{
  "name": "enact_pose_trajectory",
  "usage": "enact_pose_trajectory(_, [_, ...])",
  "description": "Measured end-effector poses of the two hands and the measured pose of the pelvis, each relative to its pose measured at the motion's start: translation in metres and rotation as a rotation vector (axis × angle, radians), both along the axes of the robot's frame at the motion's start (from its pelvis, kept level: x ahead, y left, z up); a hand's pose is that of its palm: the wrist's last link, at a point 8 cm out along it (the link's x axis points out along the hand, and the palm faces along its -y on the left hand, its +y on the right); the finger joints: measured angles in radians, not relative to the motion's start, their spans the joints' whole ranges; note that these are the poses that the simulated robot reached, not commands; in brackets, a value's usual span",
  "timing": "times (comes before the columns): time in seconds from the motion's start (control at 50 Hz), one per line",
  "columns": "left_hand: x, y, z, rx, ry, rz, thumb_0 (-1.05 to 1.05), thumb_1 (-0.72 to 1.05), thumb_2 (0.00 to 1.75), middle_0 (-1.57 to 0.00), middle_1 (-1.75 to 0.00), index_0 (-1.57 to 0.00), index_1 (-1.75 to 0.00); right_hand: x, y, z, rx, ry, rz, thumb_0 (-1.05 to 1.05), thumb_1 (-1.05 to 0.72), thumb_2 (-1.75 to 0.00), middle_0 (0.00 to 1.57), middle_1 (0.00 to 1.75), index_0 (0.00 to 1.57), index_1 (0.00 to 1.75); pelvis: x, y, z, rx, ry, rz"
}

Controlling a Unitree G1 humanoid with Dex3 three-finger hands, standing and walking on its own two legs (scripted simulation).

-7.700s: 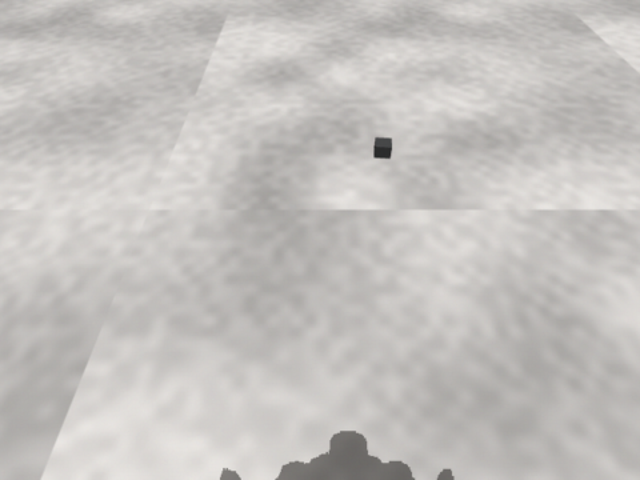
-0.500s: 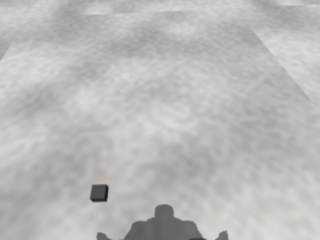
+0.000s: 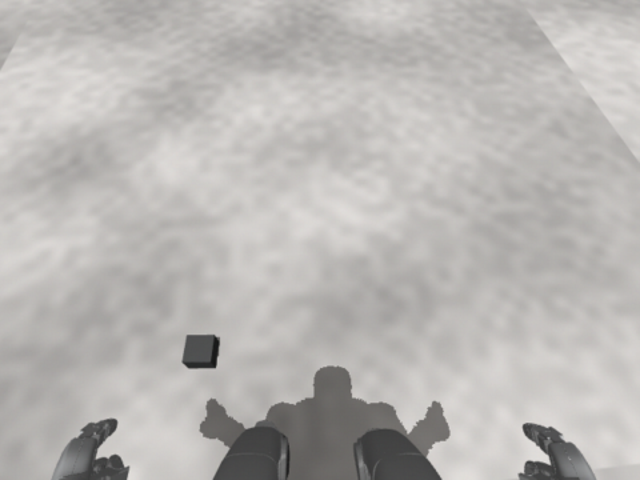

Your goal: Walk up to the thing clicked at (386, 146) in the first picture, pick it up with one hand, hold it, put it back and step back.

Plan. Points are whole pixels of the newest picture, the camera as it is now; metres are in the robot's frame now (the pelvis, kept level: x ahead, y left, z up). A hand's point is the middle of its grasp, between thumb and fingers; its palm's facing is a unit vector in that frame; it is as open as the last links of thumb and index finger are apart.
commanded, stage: walk up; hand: left
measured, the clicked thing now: (201, 351) +0.47 +0.36 -0.71
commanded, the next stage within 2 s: none
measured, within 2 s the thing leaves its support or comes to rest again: neither
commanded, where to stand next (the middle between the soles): +0.11 +0.04 m, yaw +1 degrees
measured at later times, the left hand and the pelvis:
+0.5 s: hand out of the picture -0.03 +0.31 -0.11, palm faces +0.06 -0.89 -0.46, open 7.4 cm; pelvis +0.03 +0.01 +0.02, yaw +4 degrees
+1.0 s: hand (128, 458) +0.15 +0.27 -0.13, palm faces +0.01 -0.91 -0.42, open 7.4 cm; pelvis +0.08 +0.00 +0.00, yaw +2 degrees
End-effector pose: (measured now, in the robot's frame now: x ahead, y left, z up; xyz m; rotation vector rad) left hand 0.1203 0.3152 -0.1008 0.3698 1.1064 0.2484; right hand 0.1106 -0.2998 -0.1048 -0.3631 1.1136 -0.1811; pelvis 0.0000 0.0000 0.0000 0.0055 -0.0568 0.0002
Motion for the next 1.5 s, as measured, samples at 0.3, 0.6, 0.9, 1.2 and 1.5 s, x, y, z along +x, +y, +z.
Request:
enact_pose_trajectory(0.3, [-0.151,-0.012,0.041,0.031,0.163,0.1,0.0,0.9,0.9,-0.21,-0.3,-0.21,-0.3,-0.046,-0.035,0.013,0.044,0.042,0.006,0.01,-0.9,-0.9,0.21,0.3,0.2,0.3,-0.011,-0.017,0.026,0.021,-0.01,-0.006])
enact_pose_trajectory(0.6, [-0.104,0.036,0.01,-0.004,0.21,0.124,0.01,0.9,0.9,-0.21,-0.3,-0.2,-0.3,0.039,0.011,0.017,-0.01,-0.009,0.074,0.01,-0.9,-0.9,0.21,0.3,0.2,0.3,0.053,0.025,0.008,0.005,-0.015,0.056])
enact_pose_trajectory(0.9, [0.02,0.004,0.002,-0.009,0.033,0.023,0.0,0.9,0.9,-0.21,-0.3,-0.21,-0.3,0.087,-0.001,0.006,0.01,-0.065,0.051,0.01,-0.9,-0.9,0.21,0.3,0.2,0.3,0.084,0.0,-0.001,-0.013,-0.01,0.036])
enact_pose_trajectory(1.2, [0.019,0.003,0.002,-0.006,0.048,0.032,0.0,0.9,0.9,-0.21,-0.3,-0.21,-0.3,0.035,-0.004,-0.007,-0.003,0.108,0.026,0.01,-0.9,-0.9,0.21,0.3,0.2,0.3,0.066,0.003,0.003,0.014,0.013,0.05])
enact_pose_trajectory(1.5, [0.001,-0.019,0.011,-0.078,0.08,0.071,0.01,0.9,0.9,-0.21,-0.3,-0.21,-0.3,0.043,0.002,0.009,0.043,0.098,0.03,0.01,-0.9,-0.9,0.21,0.3,0.2,0.3,0.07,-0.005,0.024,0.0,0.004,0.058])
